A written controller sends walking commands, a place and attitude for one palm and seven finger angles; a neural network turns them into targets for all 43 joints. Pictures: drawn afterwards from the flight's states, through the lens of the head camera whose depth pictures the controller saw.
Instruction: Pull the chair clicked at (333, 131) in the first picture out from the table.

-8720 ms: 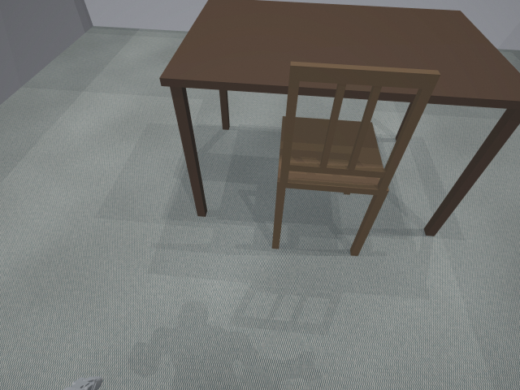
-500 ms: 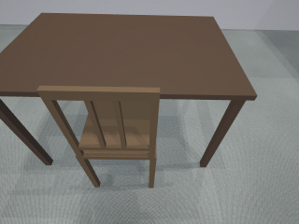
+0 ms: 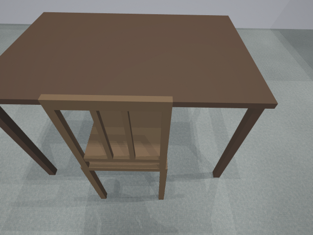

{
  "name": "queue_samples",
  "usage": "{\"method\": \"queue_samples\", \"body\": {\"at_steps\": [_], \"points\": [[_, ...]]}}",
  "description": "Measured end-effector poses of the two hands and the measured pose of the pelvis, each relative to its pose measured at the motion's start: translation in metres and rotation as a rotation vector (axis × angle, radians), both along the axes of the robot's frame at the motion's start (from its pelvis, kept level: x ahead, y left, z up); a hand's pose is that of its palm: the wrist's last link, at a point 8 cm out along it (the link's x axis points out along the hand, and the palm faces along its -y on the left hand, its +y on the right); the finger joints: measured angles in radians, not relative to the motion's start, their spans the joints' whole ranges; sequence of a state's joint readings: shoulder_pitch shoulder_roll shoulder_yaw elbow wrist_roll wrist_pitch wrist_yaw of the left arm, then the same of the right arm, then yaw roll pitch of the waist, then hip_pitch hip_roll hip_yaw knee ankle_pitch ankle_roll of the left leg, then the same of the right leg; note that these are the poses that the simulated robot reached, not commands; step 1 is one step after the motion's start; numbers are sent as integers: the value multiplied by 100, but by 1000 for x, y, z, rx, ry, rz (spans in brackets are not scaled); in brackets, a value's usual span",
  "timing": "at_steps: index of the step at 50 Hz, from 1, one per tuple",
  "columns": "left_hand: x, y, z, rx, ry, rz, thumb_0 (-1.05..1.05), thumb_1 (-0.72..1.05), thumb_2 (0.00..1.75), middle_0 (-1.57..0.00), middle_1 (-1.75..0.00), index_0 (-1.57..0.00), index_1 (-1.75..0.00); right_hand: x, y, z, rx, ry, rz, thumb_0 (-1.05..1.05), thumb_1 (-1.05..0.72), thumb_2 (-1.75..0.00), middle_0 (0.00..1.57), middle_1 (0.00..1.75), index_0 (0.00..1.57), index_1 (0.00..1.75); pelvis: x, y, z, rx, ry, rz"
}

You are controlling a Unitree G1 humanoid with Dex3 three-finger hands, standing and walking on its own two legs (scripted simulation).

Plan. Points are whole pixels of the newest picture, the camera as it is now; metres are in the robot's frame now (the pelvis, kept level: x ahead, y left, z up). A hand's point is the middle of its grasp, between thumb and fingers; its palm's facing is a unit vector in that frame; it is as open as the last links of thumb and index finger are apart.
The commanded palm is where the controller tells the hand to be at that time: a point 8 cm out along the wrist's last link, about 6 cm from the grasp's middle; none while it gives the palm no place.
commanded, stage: look again from close up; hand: left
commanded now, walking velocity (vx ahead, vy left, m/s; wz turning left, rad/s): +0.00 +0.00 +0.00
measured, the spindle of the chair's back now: (103, 136) +0.44 +0.22 -0.09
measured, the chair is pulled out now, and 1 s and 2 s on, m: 0.00 0.00 0.00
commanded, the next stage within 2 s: raise the hand toward the chair's back in 0.68 s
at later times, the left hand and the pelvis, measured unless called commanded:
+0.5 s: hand out of the picture +0.03 +0.23 -0.18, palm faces -0.01 -0.97 -0.24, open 7.4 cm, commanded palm none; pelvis +0.00 +0.03 +0.00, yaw -1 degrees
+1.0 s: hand (81, 208) +0.18 +0.20 -0.03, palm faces +0.18 -0.98 -0.10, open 7.9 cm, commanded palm +0.10 +0.26 -0.07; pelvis -0.04 +0.01 -0.03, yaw +2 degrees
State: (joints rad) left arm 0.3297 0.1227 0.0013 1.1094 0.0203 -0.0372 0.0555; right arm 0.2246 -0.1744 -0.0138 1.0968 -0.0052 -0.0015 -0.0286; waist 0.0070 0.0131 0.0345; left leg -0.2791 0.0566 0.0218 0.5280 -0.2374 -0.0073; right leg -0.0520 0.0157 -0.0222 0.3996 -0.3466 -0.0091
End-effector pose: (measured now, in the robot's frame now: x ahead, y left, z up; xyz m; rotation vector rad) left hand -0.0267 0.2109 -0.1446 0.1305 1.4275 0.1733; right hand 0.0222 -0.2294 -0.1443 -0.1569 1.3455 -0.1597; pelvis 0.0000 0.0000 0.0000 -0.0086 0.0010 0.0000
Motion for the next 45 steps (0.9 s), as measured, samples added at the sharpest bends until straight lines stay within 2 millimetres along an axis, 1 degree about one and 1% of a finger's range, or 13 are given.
{"method": "queue_samples", "body": {"at_steps": [3, 8, 13, 18, 22, 27, 35, 40, 41, 42, 45], "points": [[7, 8, -5, -1, -12, -25, 1, 90, 89, -20, -30, -20, -30, 9, 2, -1, -9, -47, 0, 1, -92, -90, 20, 30, 19, 30, 1, 5, -5, -6, 8, 1], [30, 26, -9, 15, -73, -39, 1, 90, 89, -20, -30, -20, -30, 17, 12, -3, -12, -81, 11, 1, -91, -90, 19, 30, 19, 30, 2, 16, -10, -4, -1, -2], [51, 43, -6, 35, -134, -57, 1, 90, 89, -20, -30, -20, -30, 20, 24, -3, -5, -95, 16, 0, -92, -90, 20, 30, 19, 30, 0, 23, -11, 1, -10, -2], [59, 55, -2, 49, -159, -73, 1, 90, 89, -20, -30, -20, -30, 17, 29, 0, 0, -93, 21, 0, -92, -90, 20, 30, 20, 30, -2, 28, -8, 8, -10, -5], [56, 61, 1, 52, -148, -81, 1, 90, 89, -20, -30, -20, -30, 12, 31, 2, 1, -82, 20, 0, -92, -90, 20, 30, 20, 30, -4, 31, -6, 12, -9, -8], [43, 62, 2, 49, -107, -81, 1, 90, 89, -20, -30, -20, -30, 4, 31, 3, 1, -56, 16, 0, -91, -90, 20, 30, 20, 30, -5, 32, -4, 16, -8, -11], [17, 57, 1, 36, -38, -63, 1, 90, 89, -20, -30, -20, -30, -7, 28, 3, -3, -20, 11, 1, -91, -90, 20, 30, 20, 30, -5, 32, -2, 20, -12, -13], [6, 51, 1, 26, -13, -61, 1, 90, 89, -20, -30, -20, -30, -10, 26, 3, -1, -11, 18, 1, -91, -90, 20, 30, 20, 30, -7, 30, -1, 22, -17, -9], [15, 52, 6, 23, -60, -12, 1, 90, 89, -20, -30, -20, -30, -7, 25, 4, -4, -40, 19, 1, -91, -90, 20, 30, 20, 30, -9, 29, -2, 21, -10, -1], [33, 53, 18, 37, -174, 13, 1, 90, 89, -20, -30, -20, -30, -2, 23, 7, -15, -98, 28, 1, -90, -90, 20, 30, 20, 30, -11, 28, -3, 23, -4, 1], [95, 52, 65, 85, -552, 24, 2, 88, 88, -20, -30, -20, -30, 17, 15, 16, -36, -293, 33, 1, -90, -90, 20, 30, 20, 30, -20, 23, -7, 32, 30, 11]]}}
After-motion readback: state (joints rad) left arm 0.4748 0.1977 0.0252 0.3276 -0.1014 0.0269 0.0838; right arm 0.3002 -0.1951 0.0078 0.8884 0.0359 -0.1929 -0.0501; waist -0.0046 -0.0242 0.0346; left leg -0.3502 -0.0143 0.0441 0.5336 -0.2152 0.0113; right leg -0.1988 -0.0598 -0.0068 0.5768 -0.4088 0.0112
